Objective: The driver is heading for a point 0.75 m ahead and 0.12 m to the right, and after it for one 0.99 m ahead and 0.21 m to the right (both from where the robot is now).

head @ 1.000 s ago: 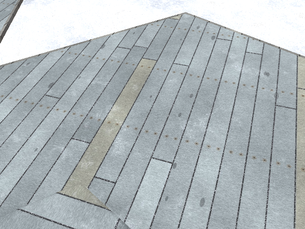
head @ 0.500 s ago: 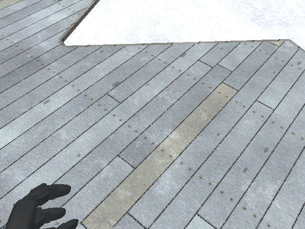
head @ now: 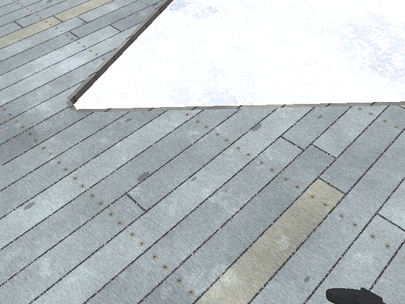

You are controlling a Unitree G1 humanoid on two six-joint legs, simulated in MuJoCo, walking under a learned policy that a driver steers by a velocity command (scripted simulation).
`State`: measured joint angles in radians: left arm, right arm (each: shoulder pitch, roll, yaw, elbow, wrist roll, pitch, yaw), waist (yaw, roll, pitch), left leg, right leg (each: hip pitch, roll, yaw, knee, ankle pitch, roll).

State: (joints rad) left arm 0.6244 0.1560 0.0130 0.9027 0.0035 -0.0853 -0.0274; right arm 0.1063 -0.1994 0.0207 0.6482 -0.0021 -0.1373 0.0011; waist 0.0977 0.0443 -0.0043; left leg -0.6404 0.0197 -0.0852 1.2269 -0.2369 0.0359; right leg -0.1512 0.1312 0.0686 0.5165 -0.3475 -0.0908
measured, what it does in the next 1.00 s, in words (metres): walks ahead, turning right: left foot, then right foot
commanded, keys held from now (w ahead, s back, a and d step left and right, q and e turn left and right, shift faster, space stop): w+e+shift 0.48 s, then w+shift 0.06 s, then w+q+shift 0.04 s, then q+shift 0.42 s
